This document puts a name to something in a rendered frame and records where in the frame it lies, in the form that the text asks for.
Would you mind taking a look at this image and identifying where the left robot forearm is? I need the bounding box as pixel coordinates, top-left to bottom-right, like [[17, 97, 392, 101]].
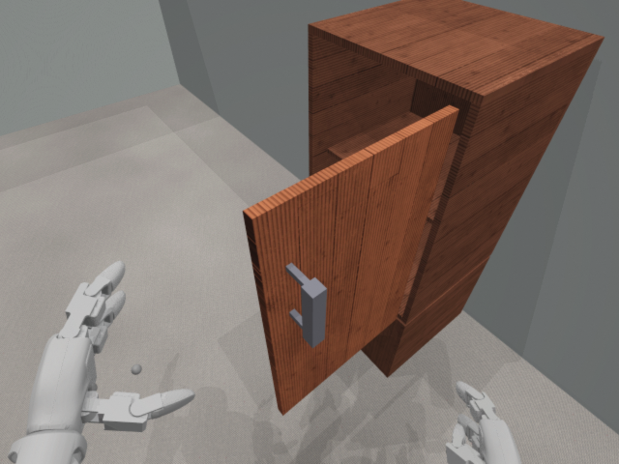
[[8, 429, 87, 464]]

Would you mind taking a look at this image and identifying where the handle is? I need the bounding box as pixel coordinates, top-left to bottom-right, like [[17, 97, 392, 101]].
[[285, 263, 327, 348]]

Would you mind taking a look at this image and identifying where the cupboard door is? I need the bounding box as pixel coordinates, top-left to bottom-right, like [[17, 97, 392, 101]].
[[243, 105, 459, 415]]

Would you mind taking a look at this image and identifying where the robot right hand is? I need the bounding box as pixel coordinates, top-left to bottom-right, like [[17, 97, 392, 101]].
[[446, 381, 521, 464]]

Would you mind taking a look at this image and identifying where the robot left hand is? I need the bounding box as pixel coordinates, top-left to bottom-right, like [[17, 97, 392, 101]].
[[26, 261, 195, 435]]

